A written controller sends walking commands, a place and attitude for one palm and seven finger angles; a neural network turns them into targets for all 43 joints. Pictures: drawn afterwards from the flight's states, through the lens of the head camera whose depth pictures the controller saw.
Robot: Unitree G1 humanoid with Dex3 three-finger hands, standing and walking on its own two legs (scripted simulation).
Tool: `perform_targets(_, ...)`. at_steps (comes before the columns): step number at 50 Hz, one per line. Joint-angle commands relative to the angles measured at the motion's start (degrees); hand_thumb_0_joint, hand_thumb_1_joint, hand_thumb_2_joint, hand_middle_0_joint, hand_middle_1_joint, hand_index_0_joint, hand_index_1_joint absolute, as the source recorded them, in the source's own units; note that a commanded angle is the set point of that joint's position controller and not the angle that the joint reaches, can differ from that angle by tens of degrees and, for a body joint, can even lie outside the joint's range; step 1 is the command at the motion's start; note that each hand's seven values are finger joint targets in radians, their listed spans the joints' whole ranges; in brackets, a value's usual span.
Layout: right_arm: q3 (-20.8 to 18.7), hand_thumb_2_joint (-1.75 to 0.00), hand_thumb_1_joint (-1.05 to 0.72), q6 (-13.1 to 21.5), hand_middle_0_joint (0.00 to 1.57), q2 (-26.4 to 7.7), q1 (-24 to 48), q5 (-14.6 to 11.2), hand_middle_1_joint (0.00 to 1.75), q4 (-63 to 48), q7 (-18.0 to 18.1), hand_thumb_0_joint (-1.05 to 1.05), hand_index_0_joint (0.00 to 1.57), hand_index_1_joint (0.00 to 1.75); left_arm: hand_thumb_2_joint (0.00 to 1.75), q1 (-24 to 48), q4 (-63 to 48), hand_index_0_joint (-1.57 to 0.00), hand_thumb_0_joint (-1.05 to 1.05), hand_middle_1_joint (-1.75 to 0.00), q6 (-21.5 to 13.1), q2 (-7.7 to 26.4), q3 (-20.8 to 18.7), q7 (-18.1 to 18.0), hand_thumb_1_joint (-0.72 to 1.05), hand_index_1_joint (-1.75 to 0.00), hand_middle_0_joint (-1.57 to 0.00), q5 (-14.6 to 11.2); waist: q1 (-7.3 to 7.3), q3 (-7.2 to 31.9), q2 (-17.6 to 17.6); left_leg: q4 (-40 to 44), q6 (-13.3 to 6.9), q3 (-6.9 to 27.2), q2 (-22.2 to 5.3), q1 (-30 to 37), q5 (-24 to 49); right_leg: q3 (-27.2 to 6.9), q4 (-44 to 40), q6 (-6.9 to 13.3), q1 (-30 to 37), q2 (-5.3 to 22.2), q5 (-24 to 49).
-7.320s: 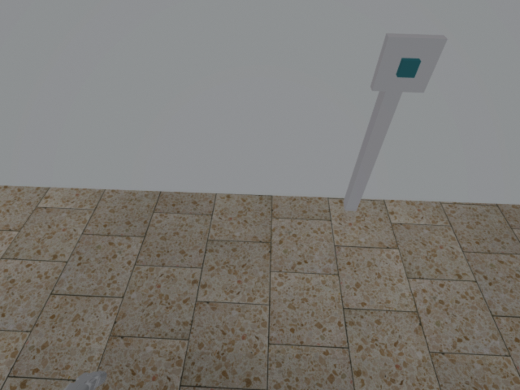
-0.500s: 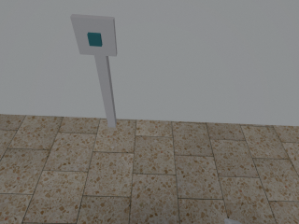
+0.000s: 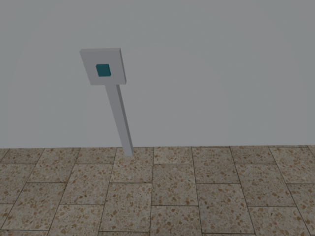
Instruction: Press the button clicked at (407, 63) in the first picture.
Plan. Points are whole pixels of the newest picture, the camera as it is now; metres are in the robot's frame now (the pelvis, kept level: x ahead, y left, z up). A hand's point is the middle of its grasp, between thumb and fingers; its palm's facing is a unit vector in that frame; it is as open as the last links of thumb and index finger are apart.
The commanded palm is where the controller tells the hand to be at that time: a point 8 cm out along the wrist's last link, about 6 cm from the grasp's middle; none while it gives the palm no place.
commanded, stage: take the last steps up to it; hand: left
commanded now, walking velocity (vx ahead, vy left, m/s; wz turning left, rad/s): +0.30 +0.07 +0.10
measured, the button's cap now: (103, 69) +0.82 +0.29 +0.01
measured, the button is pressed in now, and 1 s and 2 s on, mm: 0 0 0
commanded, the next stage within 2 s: come to a stop and stand still in 0.74 s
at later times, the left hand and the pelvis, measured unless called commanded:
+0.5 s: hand out of the picture +0.01 +0.20 -0.18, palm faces +0.20 -0.97 -0.11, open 7.4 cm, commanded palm none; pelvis +0.15 +0.08 -0.01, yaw +3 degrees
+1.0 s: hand (89, 169) +0.39 +0.28 -0.16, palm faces +0.00 -0.98 -0.20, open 7.4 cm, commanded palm none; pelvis +0.29 +0.11 +0.01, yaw +0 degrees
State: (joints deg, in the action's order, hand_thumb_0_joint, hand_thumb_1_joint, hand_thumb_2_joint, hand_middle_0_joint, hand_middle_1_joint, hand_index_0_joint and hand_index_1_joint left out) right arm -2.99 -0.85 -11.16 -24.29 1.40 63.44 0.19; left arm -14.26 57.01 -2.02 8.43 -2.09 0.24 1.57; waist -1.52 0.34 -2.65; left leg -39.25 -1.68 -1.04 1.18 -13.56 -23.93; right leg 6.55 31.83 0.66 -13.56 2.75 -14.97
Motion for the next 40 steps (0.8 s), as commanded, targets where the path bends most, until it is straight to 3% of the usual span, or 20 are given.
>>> perform_targets(1,-1.60,-0.90,-0.90,1.66,0.20,-4.72,8.64,0.41,0.30,-7.29,-0.95,0.00,0.20,0.30,0.90,-9.84,1.16,-0.20,0.00,-0.30,-0.94,11.27,-2.58,-1.68,0.90,-0.30,-0.20,-0.42,5.02,-11.39,13.75,-22.66,0.37,2.74,-4.83,-26.75,1.38,-30.92,-29.26,6.46,3.88,22.75,-31.85)
perform_targets(2,-1.64,-0.90,-0.90,1.26,0.20,-3.85,7.00,0.46,0.30,-6.13,-1.17,0.00,0.20,0.30,0.90,-7.62,1.03,-0.20,0.00,-0.30,-1.15,8.86,-1.87,-1.77,0.90,-0.30,-0.20,-0.41,3.24,-12.86,11.33,-23.66,0.84,2.58,-5.90,-25.50,5.28,-25.09,-28.64,5.24,1.13,20.76,-26.36)
perform_targets(4,-1.54,-0.90,-0.90,0.63,0.20,-1.09,3.56,0.52,0.30,-4.20,-1.48,0.00,0.20,0.30,0.90,-7.23,1.51,-0.20,0.00,-0.30,-1.67,5.66,-1.20,-1.82,0.90,-0.30,-0.20,-0.42,1.37,-11.80,8.45,-23.68,1.94,1.27,-6.26,-22.28,10.86,-14.52,-27.17,3.35,-0.30,15.91,-14.18)
perform_targets(6,-1.35,-0.90,-0.90,0.29,0.20,-0.27,2.24,0.38,0.30,-3.70,-1.56,0.00,0.20,0.30,0.90,-8.25,2.28,-0.20,0.00,-0.30,-2.20,5.64,-0.92,-1.68,0.90,-0.30,-0.20,-0.54,0.83,-10.11,10.19,-23.39,3.17,-0.10,-6.20,-22.27,15.19,-7.65,-26.84,2.22,1.30,13.52,-6.29)
perform_targets(8,-1.37,-0.90,-0.90,0.47,0.20,-0.60,4.52,0.25,0.30,-4.56,-1.76,0.00,0.20,0.30,0.90,-11.05,3.57,-0.20,0.00,-0.30,-2.69,5.25,-0.66,-1.67,0.90,-0.30,-0.20,-0.57,1.81,-9.46,11.38,-21.52,3.80,-0.64,-6.87,-23.69,17.11,-6.64,-26.64,2.75,4.19,13.20,-1.88)
perform_targets(9,-1.54,-0.90,-0.90,0.60,0.20,-0.64,6.01,0.16,0.30,-5.10,-1.97,0.00,0.20,0.30,0.90,-12.53,4.35,-0.20,0.00,-0.30,-2.93,5.30,-0.53,-1.63,0.90,-0.30,-0.20,-0.59,2.37,-9.50,10.38,-20.59,3.90,-0.89,-7.04,-24.73,18.06,-6.48,-26.56,3.14,5.55,13.09,0.26)
perform_targets(13,-1.03,-0.90,-0.90,1.26,0.20,-0.40,12.49,0.07,0.30,-7.43,-2.39,0.00,0.20,0.30,0.90,-15.99,6.42,-0.20,0.00,-0.30,-3.44,5.56,-0.64,-1.90,0.90,-0.30,-0.20,-0.20,3.79,-9.41,10.41,-13.03,4.01,-2.30,-8.24,-26.76,17.13,-5.96,-24.28,5.01,10.39,14.63,7.87)
perform_targets(18,-0.27,-0.90,-0.90,2.18,0.20,0.98,18.07,-0.26,0.30,-9.37,-2.86,0.00,0.20,0.30,0.90,-16.82,7.84,-0.20,0.00,-0.30,-2.90,6.51,-0.90,-2.18,0.90,-0.30,-0.20,0.25,4.61,-10.29,12.95,-0.54,2.34,-5.24,-6.81,-17.93,13.69,-3.87,-20.64,4.78,8.69,15.15,15.17)
perform_targets(20,-0.51,-0.90,-0.90,2.82,0.20,-0.10,15.53,-0.44,0.30,-9.08,-2.64,0.00,0.20,0.30,0.90,-15.24,7.61,-0.20,0.00,-0.30,-2.43,7.69,-1.44,-2.21,0.90,-0.30,-0.20,0.43,3.05,-8.67,13.37,3.18,1.06,-5.52,-5.86,-10.61,10.52,-3.95,-16.59,4.85,7.21,15.81,15.60)
perform_targets(21,-0.80,-0.90,-0.90,3.27,0.20,-1.18,11.03,-0.17,0.30,-7.61,-2.21,0.00,0.20,0.30,0.90,-14.27,7.54,-0.20,0.00,-0.30,-2.23,7.81,-1.62,-2.21,0.90,-0.30,-0.20,0.32,0.70,-6.23,11.22,7.14,0.68,-6.55,-4.32,-2.65,11.66,-2.27,-10.18,4.00,5.22,14.35,18.37)
perform_targets(22,-1.31,-0.90,-0.90,3.81,0.20,-3.54,3.29,0.10,0.30,-4.95,-1.62,0.00,0.20,0.30,0.90,-14.44,7.67,-0.20,0.00,-0.30,-2.02,6.95,-1.46,-2.05,0.90,-0.30,-0.20,0.03,-2.31,-0.93,6.03,11.44,0.41,-6.53,-3.43,8.04,13.51,0.80,1.65,2.56,3.57,11.08,20.52)
perform_targets(23,-2.63,-0.90,-0.90,4.39,0.20,-10.11,-4.01,0.79,0.30,-3.20,-0.68,0.00,0.20,0.30,0.90,-17.96,7.36,-0.20,0.00,-0.30,-1.73,3.93,-1.03,-1.69,0.90,-0.30,-0.20,-0.64,-4.10,7.09,-8.23,12.98,-2.38,6.19,-14.78,22.25,17.01,4.04,17.30,-0.01,-6.34,4.96,4.80)
perform_targets(24,-3.54,-0.90,-0.90,4.17,0.20,-15.19,-9.20,-0.04,0.30,-2.07,0.10,0.00,0.20,0.30,0.90,-17.22,5.32,-0.20,0.00,-0.30,-1.45,1.85,-0.22,-1.37,0.90,-0.30,-0.20,-0.87,-5.09,10.35,-19.67,18.95,-6.60,22.40,-24.84,27.54,20.92,1.90,32.87,-1.15,-17.55,-0.94,-20.70)
perform_targets(25,-3.32,-0.90,-0.90,3.48,0.20,-14.56,-7.46,-0.38,0.30,-2.36,0.58,0.00,0.20,0.30,0.90,-13.63,3.97,-0.20,0.00,-0.30,-1.12,2.97,-0.69,-1.58,0.90,-0.30,-0.20,-0.78,-4.71,8.01,-13.17,22.48,-8.34,22.72,-26.86,23.75,16.87,-3.51,39.13,0.47,-20.67,0.87,-20.06)
perform_targets(26,-2.69,-0.90,-0.90,3.79,0.20,-11.25,-2.55,-0.41,0.30,-2.85,1.08,0.00,0.20,0.30,0.90,-10.91,4.48,-0.20,0.00,-0.30,-0.91,2.63,-0.61,-1.64,0.90,-0.30,-0.20,-0.70,-3.66,5.91,-11.28,23.96,-6.61,19.20,-24.56,19.16,17.01,-5.06,42.16,0.62,-21.59,3.10,-14.45)
perform_targets(28,-0.78,-0.90,-0.90,4.60,0.20,-5.60,5.19,-0.41,0.30,-5.05,1.07,0.00,0.20,0.30,0.90,-8.66,5.26,-0.20,0.00,-0.30,-0.73,2.24,-1.20,-0.70,0.90,-0.30,-0.20,-0.36,-0.35,-2.15,-2.90,24.47,-5.02,9.04,-20.51,6.96,23.45,-5.77,40.87,0.08,-19.03,5.61,-5.40)
perform_targets(30,0.02,-0.90,-0.90,5.42,0.20,-3.37,6.18,-0.54,0.30,-4.67,1.14,0.00,0.20,0.30,0.90,-10.39,5.87,-0.20,0.00,-0.30,0.11,0.83,-1.18,-0.37,0.90,-0.30,-0.20,-0.12,1.67,-3.41,-2.57,26.68,-4.54,3.30,-18.20,0.97,25.64,-5.03,37.75,-0.74,-14.54,5.40,-2.87)
perform_targets(32,0.17,-0.90,-0.90,5.66,0.20,-1.91,5.75,-0.58,0.30,-4.33,1.25,0.00,0.20,0.30,0.90,-11.15,5.88,-0.20,0.00,-0.30,1.15,0.55,-1.31,-0.54,0.90,-0.30,-0.20,0.12,2.78,-4.22,-2.81,28.60,-4.61,2.05,-17.05,0.34,26.10,-5.17,36.49,-1.28,-15.24,4.83,0.35)
perform_targets(36,0.15,-0.90,-0.90,5.78,0.20,-2.22,4.75,-0.64,0.30,-4.28,1.51,0.00,0.20,0.30,0.90,-7.71,3.62,-0.20,0.00,-0.30,2.13,1.88,-1.84,-0.46,0.90,-0.30,-0.20,0.02,3.27,-5.27,-1.39,29.46,-5.48,1.27,-17.58,3.58,29.97,-6.58,33.56,-2.28,-20.11,4.80,4.31)
perform_targets(40,0.03,-0.90,-0.90,5.55,0.20,-3.05,1.99,-0.36,0.30,-3.25,1.69,0.00,0.20,0.30,0.90,-1.24,0.94,-0.20,0.00,-0.30,2.44,3.34,-1.80,-0.38,0.90,-0.30,-0.20,-0.18,2.26,-6.41,0.23,28.42,-7.01,1.41,-18.37,7.89,34.85,-6.38,27.36,-2.62,-22.61,4.71,4.37)
